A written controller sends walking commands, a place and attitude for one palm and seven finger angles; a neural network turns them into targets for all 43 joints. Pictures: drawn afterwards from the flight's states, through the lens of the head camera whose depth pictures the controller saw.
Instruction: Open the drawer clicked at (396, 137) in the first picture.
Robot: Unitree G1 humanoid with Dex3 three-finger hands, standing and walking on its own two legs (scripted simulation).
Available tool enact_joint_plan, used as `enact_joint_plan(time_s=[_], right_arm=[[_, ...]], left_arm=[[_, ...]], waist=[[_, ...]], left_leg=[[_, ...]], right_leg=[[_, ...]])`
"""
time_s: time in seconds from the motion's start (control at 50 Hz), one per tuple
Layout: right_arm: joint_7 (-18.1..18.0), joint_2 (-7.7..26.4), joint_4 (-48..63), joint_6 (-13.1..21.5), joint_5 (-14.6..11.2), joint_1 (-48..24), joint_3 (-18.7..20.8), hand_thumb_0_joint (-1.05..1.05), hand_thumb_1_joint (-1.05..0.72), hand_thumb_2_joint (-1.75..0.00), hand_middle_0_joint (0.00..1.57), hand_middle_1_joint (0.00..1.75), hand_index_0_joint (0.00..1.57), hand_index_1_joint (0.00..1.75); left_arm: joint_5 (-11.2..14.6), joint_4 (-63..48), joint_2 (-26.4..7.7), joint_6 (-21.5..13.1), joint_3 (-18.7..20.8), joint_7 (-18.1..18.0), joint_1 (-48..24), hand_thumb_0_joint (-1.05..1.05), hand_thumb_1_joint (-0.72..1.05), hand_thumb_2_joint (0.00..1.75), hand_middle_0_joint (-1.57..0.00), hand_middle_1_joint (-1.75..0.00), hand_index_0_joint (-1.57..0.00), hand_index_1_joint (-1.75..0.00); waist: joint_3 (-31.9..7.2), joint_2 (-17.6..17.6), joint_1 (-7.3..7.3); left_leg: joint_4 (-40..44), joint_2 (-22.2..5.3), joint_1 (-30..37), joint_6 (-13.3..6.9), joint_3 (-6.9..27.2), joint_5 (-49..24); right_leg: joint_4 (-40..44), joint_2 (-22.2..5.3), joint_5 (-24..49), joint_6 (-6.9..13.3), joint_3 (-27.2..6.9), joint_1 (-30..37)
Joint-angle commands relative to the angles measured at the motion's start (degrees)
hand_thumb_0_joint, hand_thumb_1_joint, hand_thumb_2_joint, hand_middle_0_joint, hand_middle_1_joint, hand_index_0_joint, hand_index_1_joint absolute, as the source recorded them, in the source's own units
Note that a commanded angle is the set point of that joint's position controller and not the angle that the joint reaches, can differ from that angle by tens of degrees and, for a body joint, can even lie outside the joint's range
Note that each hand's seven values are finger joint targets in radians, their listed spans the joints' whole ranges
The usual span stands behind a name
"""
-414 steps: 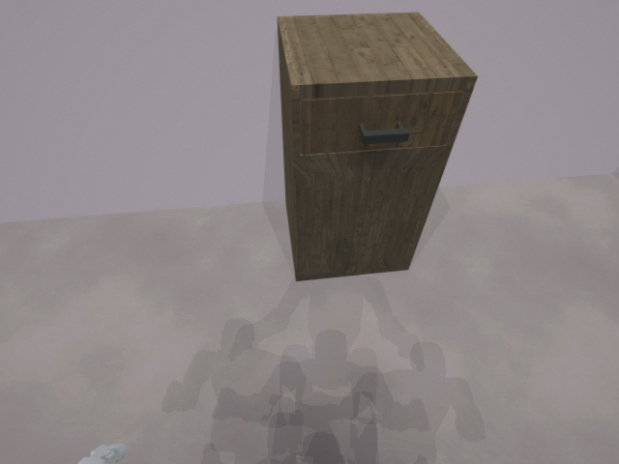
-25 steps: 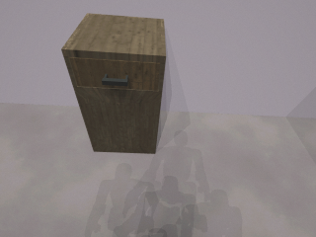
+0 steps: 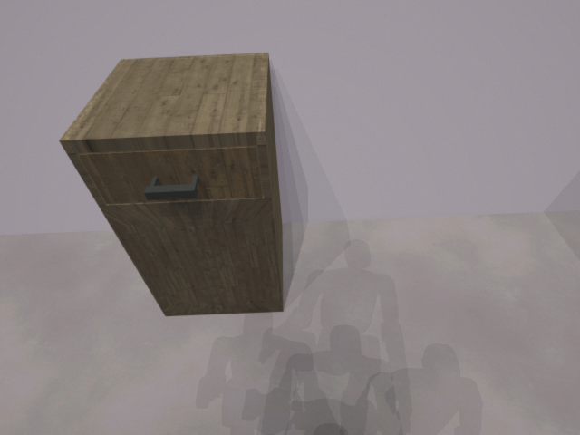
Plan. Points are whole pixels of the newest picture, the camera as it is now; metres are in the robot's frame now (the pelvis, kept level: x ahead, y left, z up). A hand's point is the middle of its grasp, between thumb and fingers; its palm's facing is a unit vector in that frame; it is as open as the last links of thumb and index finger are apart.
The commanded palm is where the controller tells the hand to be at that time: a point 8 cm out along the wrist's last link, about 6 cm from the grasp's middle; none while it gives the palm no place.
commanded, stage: take the last steps up to it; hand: left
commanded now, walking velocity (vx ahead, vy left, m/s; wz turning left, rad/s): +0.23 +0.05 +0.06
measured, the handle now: (173, 185) +0.67 +0.31 -0.07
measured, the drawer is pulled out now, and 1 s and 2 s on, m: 0.00 0.00 0.00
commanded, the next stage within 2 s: come to a stop and stand still in 0.28 s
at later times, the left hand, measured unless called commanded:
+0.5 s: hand out of the picture +0.05 +0.21 -0.18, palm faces +0.12 -0.98 -0.13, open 7.3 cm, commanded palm none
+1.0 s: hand (194, 394) +0.22 +0.18 -0.15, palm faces -0.02 -0.96 -0.29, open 7.3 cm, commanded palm none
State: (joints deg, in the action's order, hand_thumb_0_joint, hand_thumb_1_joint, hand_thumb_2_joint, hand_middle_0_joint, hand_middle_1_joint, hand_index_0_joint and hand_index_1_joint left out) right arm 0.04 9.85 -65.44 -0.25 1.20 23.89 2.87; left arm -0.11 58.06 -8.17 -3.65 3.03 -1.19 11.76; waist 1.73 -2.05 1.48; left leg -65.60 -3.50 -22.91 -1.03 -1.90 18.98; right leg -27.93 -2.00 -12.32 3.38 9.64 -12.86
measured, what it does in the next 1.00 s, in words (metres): walks ahead: left foot, then right foot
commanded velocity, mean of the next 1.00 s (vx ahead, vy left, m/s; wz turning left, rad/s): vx -0.02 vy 0.01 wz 0.01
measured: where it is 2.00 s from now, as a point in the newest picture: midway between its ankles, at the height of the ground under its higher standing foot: outside the picture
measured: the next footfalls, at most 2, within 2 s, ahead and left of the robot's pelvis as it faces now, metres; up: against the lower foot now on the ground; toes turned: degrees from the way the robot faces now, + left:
left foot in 0.40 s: +0.20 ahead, +0.16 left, +0.00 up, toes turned +9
right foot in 0.90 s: +0.17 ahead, -0.11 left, +0.00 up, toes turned -6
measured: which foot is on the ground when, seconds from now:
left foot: up 0.00-0.38, down 0.40-0.90, up 0.92-1.00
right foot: down 0.00-0.40, up 0.42-0.88, down 0.90-1.00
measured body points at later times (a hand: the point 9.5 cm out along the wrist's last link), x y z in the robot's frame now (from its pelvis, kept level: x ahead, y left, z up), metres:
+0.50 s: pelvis +0.14 +0.06 +0.00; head +0.15 +0.09 +0.44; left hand +0.05 +0.26 -0.17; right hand +0.23 -0.15 -0.14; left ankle +0.16 +0.15 -0.74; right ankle +0.08 -0.07 -0.70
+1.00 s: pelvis +0.14 -0.01 +0.00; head +0.16 -0.05 +0.44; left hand +0.23 +0.23 -0.13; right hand +0.15 -0.25 -0.18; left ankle +0.14 +0.14 -0.70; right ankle +0.13 -0.11 -0.74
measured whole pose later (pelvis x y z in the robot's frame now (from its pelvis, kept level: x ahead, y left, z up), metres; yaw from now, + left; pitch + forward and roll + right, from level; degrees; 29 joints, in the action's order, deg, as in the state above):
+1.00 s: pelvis +0.14 -0.01 +0.00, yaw -2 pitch -1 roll +2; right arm -1.0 12.5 -60.1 -3.9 0.9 13.0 3.8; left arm -1.1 56.8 -8.6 0.6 1.3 -1.5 9.4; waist 3.6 -4.1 1.5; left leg -45.8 -1.8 -20.3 1.9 -2.6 27.9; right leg -32.6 -2.9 -17.6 1.3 3.2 -14.4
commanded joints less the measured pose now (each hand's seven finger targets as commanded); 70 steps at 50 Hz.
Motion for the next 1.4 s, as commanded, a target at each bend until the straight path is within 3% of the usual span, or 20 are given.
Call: enact_joint_plan(time_s=[0.0,0.16,0.28,0.34,0.38,0.4,0.44,0.5,0.64,0.8,0.84,0.86,0.88,0.9,0.92,0.94,1.02,1.1,1.28,1.38], right_arm=[[0.3,-0.4,2.8,0.2,0.5,2.2,0.8,0.00,-0.90,-0.90,0.20,0.30,0.20,0.30],[1.3,1.4,7.5,0.6,0.3,-8.9,0.8,0.00,-0.90,-0.90,0.20,0.30,0.20,0.30],[1.3,0.9,9.5,2.1,0.1,-14.1,0.1,0.00,-0.90,-0.90,0.20,0.30,0.20,0.30],[0.5,3.9,6.2,3.3,0.2,-3.8,0.4,0.00,-0.90,-0.90,0.20,0.30,0.20,0.30],[-1.1,11.2,4.6,3.3,0.1,3.8,1.5,0.00,-0.90,-0.90,0.20,0.30,0.20,0.30],[-1.7,9.8,5.3,2.3,-0.3,0.7,0.7,0.00,-0.90,-0.90,0.20,0.30,0.20,0.30],[-2.8,5.7,6.3,2.6,-0.1,-8.1,-0.9,0.00,-0.90,-0.90,0.20,0.30,0.20,0.30],[-3.5,5.8,6.0,1.9,-0.5,-9.8,-0.4,0.00,-0.90,-0.90,0.20,0.30,0.20,0.30],[-3.8,8.7,7.9,0.1,-0.1,-12.1,1.4,0.00,-0.90,-0.90,0.20,0.30,0.20,0.30],[-2.1,9.2,7.9,-0.6,0.5,-11.1,2.2,0.00,-0.90,-0.90,0.20,0.30,0.20,0.30],[-1.6,8.9,7.8,-0.8,0.1,-11.1,2.2,0.00,-0.90,-0.90,0.20,0.30,0.20,0.30],[-1.2,6.3,7.7,-0.7,-0.4,-9.4,1.9,0.00,-0.90,-0.90,0.20,0.30,0.20,0.30],[-0.9,2.3,9.0,-0.9,-0.7,-8.1,1.0,0.00,-0.90,-0.90,0.20,0.30,0.20,0.30],[-1.0,3.6,10.3,-1.7,-0.6,-10.0,1.2,0.00,-0.90,-0.90,0.20,0.30,0.20,0.30],[-1.1,3.4,10.1,-2.5,-0.3,-11.1,1.3,0.00,-0.90,-0.90,0.20,0.30,0.20,0.30],[-1.3,3.9,9.5,-2.9,-0.1,-10.6,1.3,0.00,-0.90,-0.90,0.20,0.30,0.20,0.30],[-0.6,5.9,7.8,-3.1,-0.2,-8.4,1.8,0.00,-0.90,-0.90,0.20,0.30,0.20,0.30],[0.0,6.2,8.7,-3.5,0.1,-9.5,2.2,0.00,-0.90,-0.90,0.20,0.30,0.20,0.30],[0.4,5.3,10.2,-2.1,-0.1,-11.2,1.1,0.00,-0.90,-0.90,0.20,0.30,0.20,0.30],[-0.4,3.3,6.7,-0.2,-0.3,-1.9,0.0,0.00,-0.90,-0.90,0.20,0.30,0.20,0.30]], left_arm=[[-1.0,0.7,-3.9,-0.7,-0.1,0.1,7.1,0.00,0.90,0.90,-0.20,-0.30,-0.20,-0.30],[-1.1,3.0,-6.5,-1.5,0.0,0.1,11.5,0.00,0.90,0.90,-0.20,-0.30,-0.20,-0.30],[-1.6,5.1,-7.3,-0.7,0.4,-0.1,14.7,0.00,0.90,0.90,-0.20,-0.30,-0.20,-0.30],[-1.2,5.1,-5.8,0.3,0.3,0.0,13.6,0.00,0.90,0.90,-0.20,-0.30,-0.20,-0.30],[-0.6,3.9,-1.4,0.6,-1.2,0.1,15.9,0.00,0.90,0.90,-0.20,-0.30,-0.20,-0.30],[-0.7,3.7,-2.0,1.2,-1.3,-0.4,14.2,0.00,0.90,0.90,-0.20,-0.30,-0.20,-0.30],[-0.5,6.1,-0.3,2.5,-1.7,-0.8,13.8,0.00,0.90,0.90,-0.20,-0.30,-0.20,-0.30],[-0.6,6.3,-2.1,4.0,-1.1,-0.6,13.5,0.00,0.90,0.90,-0.20,-0.30,-0.20,-0.30],[-1.3,0.4,-4.9,7.4,1.3,-0.2,8.6,0.00,0.90,0.90,-0.20,-0.30,-0.20,-0.30],[-0.9,-3.4,-5.2,5.8,0.5,-0.3,2.8,0.00,0.90,0.90,-0.20,-0.30,-0.20,-0.30],[-1.0,-2.1,-6.2,4.7,0.6,-0.3,6.2,0.00,0.90,0.90,-0.20,-0.30,-0.20,-0.30],[-1.4,-1.9,-9.1,3.8,0.8,-0.6,6.2,0.00,0.90,0.90,-0.20,-0.30,-0.20,-0.30],[-1.8,-2.4,-14.0,2.9,1.3,-0.9,4.8,0.00,0.90,0.90,-0.20,-0.30,-0.20,-0.30],[-1.4,-3.3,-15.3,3.2,1.5,-0.8,5.1,0.00,0.90,0.90,-0.20,-0.30,-0.20,-0.30],[-1.4,-3.1,-14.7,3.4,1.3,-0.9,4.7,0.00,0.90,0.90,-0.20,-0.30,-0.20,-0.30],[-1.3,-2.8,-14.1,3.1,1.8,-1.1,3.3,0.00,0.90,0.90,-0.20,-0.30,-0.20,-0.30],[-1.0,-4.2,-12.4,3.3,1.8,-1.5,0.8,0.00,0.90,0.90,-0.20,-0.30,-0.20,-0.30],[-1.1,-3.4,-11.8,3.2,2.2,-1.7,3.5,0.00,0.90,0.90,-0.20,-0.30,-0.20,-0.30],[-2.0,-2.6,-12.6,3.4,2.4,-0.7,5.5,0.00,0.90,0.90,-0.20,-0.30,-0.20,-0.30],[-1.4,-1.2,-11.3,4.1,1.7,-0.3,2.2,0.00,0.90,0.90,-0.20,-0.30,-0.20,-0.30]], waist=[[4.6,8.8,0.05],[5.4,7.5,-1.94],[3.7,9.3,-3.71],[-1.1,2.1,0.81],[-8.3,-14.6,1.78],[-5.0,-7.0,0.60],[-1.5,-4.7,-1.68],[-2.0,-2.1,-1.79],[-2.4,-4.2,-2.05],[-3.3,-10.8,-1.02],[-5.4,-6.9,-3.05],[-6.1,0.9,-2.80],[-5.6,15.0,-1.68],[-4.4,15.5,-3.07],[-3.6,11.7,-3.06],[-3.4,17.4,-2.54],[-2.3,11.9,-2.21],[-1.6,11.1,-3.63],[-1.1,14.8,-4.66],[-2.1,11.5,-0.13]], left_leg=[[1.8,-3.2,-6.1,1.6,0.8,-7.9],[16.5,-4.2,-10.9,2.9,-0.6,-10.4],[29.7,-1.3,-2.4,1.1,-3.2,-5.2],[40.6,-0.1,17.7,0.0,-3.0,-10.2],[46.4,-19.7,31.6,-8.7,18.6,-32.7],[46.4,-20.1,24.4,-9.9,15.4,-36.3],[47.5,-17.1,15.4,-9.0,10.6,-45.2],[46.8,-16.3,15.6,-8.6,6.7,-52.4],[46.4,-16.9,13.3,-9.7,4.0,-43.6],[43.2,-13.4,14.7,-7.3,3.5,-34.7],[38.7,-9.9,12.3,-3.7,1.5,-25.1],[33.5,-5.8,9.8,-0.2,-1.1,-15.3],[27.7,0.1,1.4,2.7,-3.9,5.5],[21.3,1.4,1.8,2.7,-0.8,13.8],[16.3,1.4,1.3,2.5,2.1,14.5],[12.5,1.4,-1.0,2.6,3.5,13.4],[4.0,2.0,-4.8,3.8,4.2,4.0],[3.8,1.9,-6.7,4.6,4.9,0.5],[22.9,2.3,1.4,3.3,1.2,4.3],[43.6,4.0,20.7,1.8,-1.5,-3.5]], right_leg=[[21.3,-13.1,-3.5,1.4,-10.4,-3.8],[21.3,-14.7,1.4,4.8,-9.9,3.7],[14.2,-15.7,12.6,4.8,-9.3,7.2],[-1.0,-10.3,8.9,1.7,-4.9,-0.5],[-25.5,-0.2,-23.0,-3.3,-0.8,-16.7],[-27.3,-2.4,-23.0,-2.6,-5.8,-14.3],[-24.4,-4.4,-18.4,-4.3,-8.2,-9.0],[-21.8,-4.0,-14.0,-5.3,-8.6,-7.0],[-34.6,-1.5,-10.8,-5.7,-10.7,-13.4],[-11.8,-0.4,-10.3,-4.8,-6.3,-5.6],[2.2,-0.3,2.1,-5.0,-5.2,2.5],[8.0,-4.7,10.7,-4.4,-9.8,6.1],[8.9,-16.2,24.9,-0.8,-22.6,8.3],[9.2,-21.0,33.1,4.3,-24.3,3.7],[8.7,-20.9,34.3,5.9,-22.1,2.3],[8.2,-19.3,35.3,5.7,-22.9,2.9],[7.6,-16.1,29.9,4.4,-17.7,6.3],[10.7,-17.0,15.6,4.4,-19.3,6.9],[16.2,-15.0,-6.8,5.0,-22.3,3.1],[13.0,-8.9,-16.7,0.4,-16.9,-8.5]])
